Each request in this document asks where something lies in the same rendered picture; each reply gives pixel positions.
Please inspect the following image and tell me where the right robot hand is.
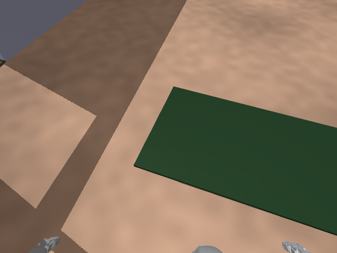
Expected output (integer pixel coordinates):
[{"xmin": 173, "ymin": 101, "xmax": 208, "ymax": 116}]
[{"xmin": 282, "ymin": 241, "xmax": 311, "ymax": 253}]

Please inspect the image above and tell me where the left robot hand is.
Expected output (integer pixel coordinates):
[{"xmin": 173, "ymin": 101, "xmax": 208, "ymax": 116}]
[{"xmin": 29, "ymin": 236, "xmax": 60, "ymax": 253}]

